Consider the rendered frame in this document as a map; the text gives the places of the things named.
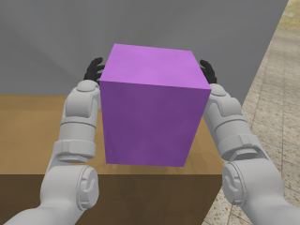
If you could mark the pedestal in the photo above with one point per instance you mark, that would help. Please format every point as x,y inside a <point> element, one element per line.
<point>127,194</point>

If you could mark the robot left forearm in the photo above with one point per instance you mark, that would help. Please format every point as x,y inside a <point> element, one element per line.
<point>78,127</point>

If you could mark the right robot upper arm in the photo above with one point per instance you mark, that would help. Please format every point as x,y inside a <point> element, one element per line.
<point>256,187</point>

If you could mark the carton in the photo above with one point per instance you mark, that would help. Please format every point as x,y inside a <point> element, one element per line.
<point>152,102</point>

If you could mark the left robot hand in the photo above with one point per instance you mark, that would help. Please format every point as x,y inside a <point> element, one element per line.
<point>91,72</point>

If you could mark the left robot upper arm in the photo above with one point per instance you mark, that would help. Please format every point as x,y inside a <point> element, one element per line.
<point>67,191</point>

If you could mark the right robot hand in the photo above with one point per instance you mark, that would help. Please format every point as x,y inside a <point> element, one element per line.
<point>208,72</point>

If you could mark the robot right forearm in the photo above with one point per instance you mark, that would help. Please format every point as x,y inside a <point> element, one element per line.
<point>235,139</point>

